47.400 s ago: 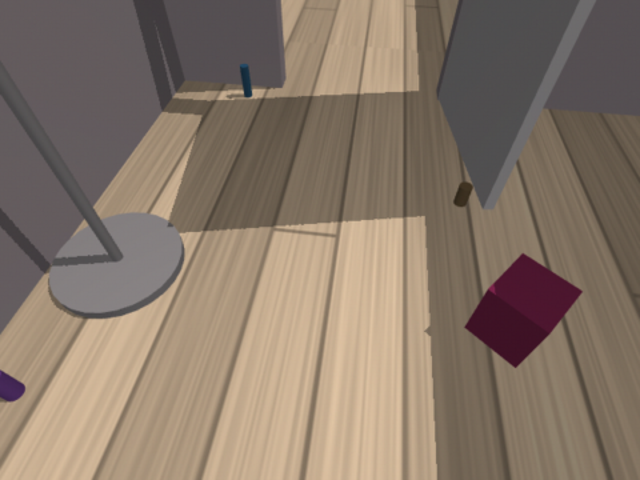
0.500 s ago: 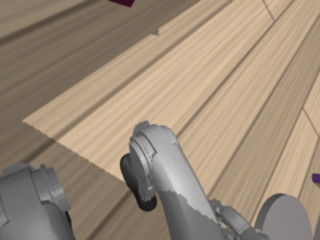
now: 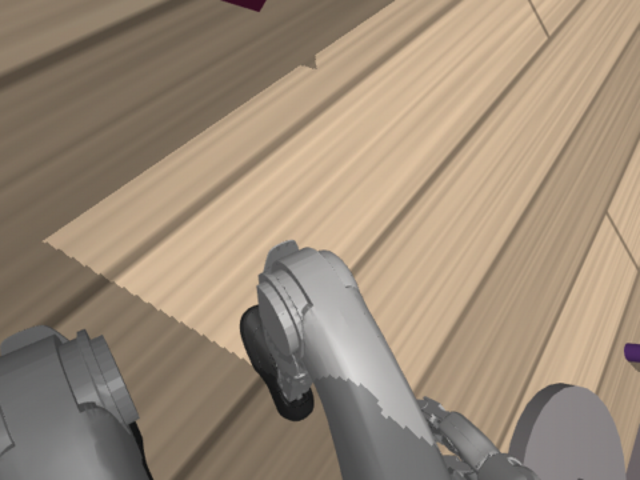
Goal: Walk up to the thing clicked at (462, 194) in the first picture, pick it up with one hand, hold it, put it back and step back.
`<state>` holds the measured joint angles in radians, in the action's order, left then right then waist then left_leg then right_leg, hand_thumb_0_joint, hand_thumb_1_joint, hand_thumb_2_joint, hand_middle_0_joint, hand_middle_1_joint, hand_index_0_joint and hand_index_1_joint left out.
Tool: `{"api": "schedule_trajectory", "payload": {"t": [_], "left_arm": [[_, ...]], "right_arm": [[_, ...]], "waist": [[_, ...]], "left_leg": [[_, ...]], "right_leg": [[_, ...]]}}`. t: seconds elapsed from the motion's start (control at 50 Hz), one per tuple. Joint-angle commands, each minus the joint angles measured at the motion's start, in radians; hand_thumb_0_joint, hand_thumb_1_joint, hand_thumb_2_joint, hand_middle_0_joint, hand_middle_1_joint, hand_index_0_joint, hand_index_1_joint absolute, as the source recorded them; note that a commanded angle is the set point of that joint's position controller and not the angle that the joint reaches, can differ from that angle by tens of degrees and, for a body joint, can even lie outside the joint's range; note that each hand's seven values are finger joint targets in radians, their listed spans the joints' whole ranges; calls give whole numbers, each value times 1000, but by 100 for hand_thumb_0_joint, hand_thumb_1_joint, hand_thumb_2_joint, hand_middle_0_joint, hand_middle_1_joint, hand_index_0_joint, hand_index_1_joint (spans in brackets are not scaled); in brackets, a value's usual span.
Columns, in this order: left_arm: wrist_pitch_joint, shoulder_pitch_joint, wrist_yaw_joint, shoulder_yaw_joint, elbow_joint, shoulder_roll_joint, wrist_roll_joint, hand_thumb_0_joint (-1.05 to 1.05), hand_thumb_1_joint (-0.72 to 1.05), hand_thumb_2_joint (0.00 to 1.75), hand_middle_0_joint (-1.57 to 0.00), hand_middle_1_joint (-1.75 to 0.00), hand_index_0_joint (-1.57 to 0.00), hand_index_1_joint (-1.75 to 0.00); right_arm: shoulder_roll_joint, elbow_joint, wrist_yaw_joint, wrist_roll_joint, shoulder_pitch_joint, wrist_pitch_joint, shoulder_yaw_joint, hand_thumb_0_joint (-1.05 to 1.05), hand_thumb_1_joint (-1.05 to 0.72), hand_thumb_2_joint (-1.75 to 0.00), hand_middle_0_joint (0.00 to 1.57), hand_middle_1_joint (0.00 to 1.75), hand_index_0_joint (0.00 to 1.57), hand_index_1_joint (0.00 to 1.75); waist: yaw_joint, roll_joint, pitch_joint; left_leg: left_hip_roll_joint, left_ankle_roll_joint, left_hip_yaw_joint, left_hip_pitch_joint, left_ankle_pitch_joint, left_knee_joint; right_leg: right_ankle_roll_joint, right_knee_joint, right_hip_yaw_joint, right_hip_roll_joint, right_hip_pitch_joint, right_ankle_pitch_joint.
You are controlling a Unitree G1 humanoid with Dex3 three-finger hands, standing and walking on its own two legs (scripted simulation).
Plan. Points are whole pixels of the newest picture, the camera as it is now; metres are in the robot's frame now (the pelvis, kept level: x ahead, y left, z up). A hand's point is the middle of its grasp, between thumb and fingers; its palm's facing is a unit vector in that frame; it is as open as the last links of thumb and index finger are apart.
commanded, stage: close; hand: left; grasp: from above
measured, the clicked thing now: out of the picture +0.49 +0.36 -0.26
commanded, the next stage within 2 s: settle in 0.80 s
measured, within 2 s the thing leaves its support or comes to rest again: leaves its support in 1.24 s
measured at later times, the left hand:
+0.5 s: hand out of the picture +0.47 +0.36 -0.23, palm faces -0.42 -0.14 -0.90, open 10.1 cm
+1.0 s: hand out of the picture +0.47 +0.37 -0.23, palm faces -0.43 -0.14 -0.89, open 8.9 cm
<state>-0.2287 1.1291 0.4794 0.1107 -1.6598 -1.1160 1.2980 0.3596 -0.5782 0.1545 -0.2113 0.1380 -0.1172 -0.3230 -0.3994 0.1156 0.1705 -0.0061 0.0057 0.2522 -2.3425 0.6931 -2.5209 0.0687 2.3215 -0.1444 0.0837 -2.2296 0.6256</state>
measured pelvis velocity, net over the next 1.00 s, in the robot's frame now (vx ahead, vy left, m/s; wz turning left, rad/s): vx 0.00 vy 0.00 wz -0.02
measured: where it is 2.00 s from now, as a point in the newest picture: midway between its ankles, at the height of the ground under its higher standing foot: (213, 427)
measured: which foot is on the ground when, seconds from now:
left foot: down 0.00-1.00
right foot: down 0.00-1.00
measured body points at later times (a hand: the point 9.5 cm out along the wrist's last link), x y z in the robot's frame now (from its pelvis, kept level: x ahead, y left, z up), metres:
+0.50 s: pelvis +0.00 +0.00 +0.00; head +0.28 +0.14 +0.32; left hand +0.49 +0.37 -0.18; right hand +0.05 -0.26 -0.04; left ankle +0.07 +0.12 -0.28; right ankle +0.13 -0.13 -0.28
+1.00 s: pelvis +0.00 +0.00 +0.00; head +0.28 +0.14 +0.32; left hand +0.49 +0.38 -0.18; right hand +0.05 -0.25 -0.04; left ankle +0.07 +0.12 -0.28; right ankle +0.13 -0.13 -0.28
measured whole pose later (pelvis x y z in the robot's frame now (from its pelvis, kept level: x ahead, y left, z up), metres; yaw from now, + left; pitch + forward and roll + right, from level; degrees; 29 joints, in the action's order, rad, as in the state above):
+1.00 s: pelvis +0.00 +0.00 +0.00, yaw -1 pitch +28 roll -17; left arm -0.24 1.13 0.44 0.11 -1.62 -1.16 1.30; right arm 0.36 -0.57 0.16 -0.22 0.13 -0.12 -0.34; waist -0.39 0.14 0.19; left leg -0.01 0.01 0.26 -2.35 0.70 -2.53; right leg 0.06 2.32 -0.16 0.08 -2.22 0.63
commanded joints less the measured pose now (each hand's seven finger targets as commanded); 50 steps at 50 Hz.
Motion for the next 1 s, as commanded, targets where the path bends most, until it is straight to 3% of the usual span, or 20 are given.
{"api": "schedule_trajectory", "payload": {"t": [0.0,0.02,0.1,0.12,0.18,0.24,0.3,0.42,0.44,0.46,0.5,0.52,0.56,0.58,0.74,0.88,0.96,0.98], "left_arm": [[5,252,13,6,105,-244,-25,0,-16,88,-29,-105,-32,-102],[4,241,18,12,86,-261,-26,0,-15,88,-29,-106,-32,-102],[3,239,16,-3,86,-258,-20,0,-11,85,-32,-104,-35,-100],[3,250,22,10,89,-272,-18,0,-11,87,-32,-105,-35,-102],[9,240,18,-4,80,-245,-19,0,-7,85,-35,-104,-38,-100],[12,237,17,-7,74,-234,-23,0,-3,84,-37,-104,-41,-99],[5,239,15,-9,98,-257,-17,0,0,80,-40,-99,-44,-95],[-12,266,20,33,214,-307,-8,0,4,72,-42,-97,-47,-91],[-12,290,18,12,238,-277,-11,0,5,71,-44,-94,-48,-89],[-10,252,24,46,205,-309,-6,0,7,70,-44,-95,-49,-89],[-8,258,23,24,209,-278,-4,0,9,70,-45,-93,-50,-88],[-3,246,26,46,196,-301,4,0,12,72,-48,-94,-52,-89],[0,250,17,28,197,-268,-6,0,17,74,-53,-93,-57,-88],[2,245,19,52,187,-293,-4,0,20,75,-55,-93,-59,-89],[-8,227,4,33,172,-280,-8,0,35,66,-64,-89,-69,-83],[-19,247,8,19,167,-279,-15,0,46,74,-74,-92,-79,-87],[-17,266,2,9,190,-281,-9,0,34,68,-69,-90,-74,-84],[-12,255,0,25,193,-301,-5,0,32,69,-68,-89,-74,-84]], "right_arm": [[341,-5,-19,2,182,0,103,0,-90,-90,20,30,20,30],[321,-3,-22,2,178,2,91,0,-90,-90,20,30,20,30],[329,-7,-24,-2,180,4,95,0,-90,-90,20,30,20,30],[336,-7,-27,-1,181,6,92,0,-90,-90,20,30,20,30],[327,-5,-26,-2,187,8,91,0,-90,-90,20,30,20,30],[332,0,-25,1,184,5,91,0,-90,-90,20,30,20,30],[335,-3,-27,1,182,8,90,0,-90,-90,20,30,20,30],[342,0,-28,-2,192,6,96,0,-90,-90,20,30,20,30],[347,1,-26,-4,190,5,94,0,-90,-90,20,30,20,30],[349,-4,-25,-5,193,6,98,0,-90,-90,20,30,20,30],[348,2,-20,-4,187,6,100,0,-90,-90,20,30,20,30],[341,-18,-18,-8,206,10,98,0,-90,-90,20,30,20,30],[339,-11,-13,-7,201,6,104,0,-90,-90,20,30,20,30],[341,-15,-14,-8,207,12,98,0,-90,-90,20,30,20,30],[340,-9,-9,-7,205,0,98,0,-90,-90,20,30,20,30],[343,-11,-14,-9,195,2,90,0,-90,-90,20,30,20,30],[355,1,-16,-4,185,-1,94,0,-92,-90,20,30,20,30],[352,-11,-15,-6,193,0,91,0,-92,-90,20,30,20,30]], "waist": [[-57,-496,-590],[-50,-461,-596],[-51,-470,-600],[-49,-472,-593],[-56,-481,-609],[-59,-470,-569],[-51,-490,-589],[-36,-588,-676],[-39,-599,-671],[-39,-605,-666],[-43,-617,-663],[-42,-621,-658],[-47,-612,-620],[-41,-589,-616],[-54,-537,-611],[-57,-554,-621],[-50,-569,-606],[-48,-591,-603]], "left_leg": [[42,4,-78,472,-151,267],[42,10,-81,448,-128,271],[39,15,-99,427,-126,262],[40,8,-84,432,-134,265],[43,5,-77,470,-159,272],[40,6,-77,451,-151,265],[41,4,-83,464,-147,276],[44,-11,-80,573,-254,259],[43,-18,-70,590,-267,256],[48,-20,-64,605,-279,259],[47,-23,-63,607,-286,260],[50,-22,-67,606,-294,260],[47,-18,-75,567,-265,265],[48,-19,-65,563,-275,258],[44,-3,-79,527,-247,245],[50,-6,-69,529,-223,258],[49,-13,-59,542,-209,267],[53,-16,-58,558,-229,264]], "right_leg": [[-94,-188,-127,7,297,-158],[-90,-196,-125,10,331,-149],[-87,-205,-116,13,356,-149],[-93,-195,-127,10,324,-150],[-93,-190,-126,9,331,-171],[-95,-191,-126,7,297,-161],[-93,-195,-124,11,330,-159],[-103,-175,-128,8,337,-225],[-106,-170,-133,3,307,-231],[-106,-164,-139,4,301,-230],[-106,-160,-139,4,289,-234],[-104,-158,-138,4,298,-242],[-105,-169,-134,6,290,-224],[-106,-167,-141,4,278,-227],[-96,-182,-132,8,321,-219],[-97,-181,-141,11,326,-204],[-102,-175,-143,7,278,-189],[-102,-172,-141,4,274,-200]]}}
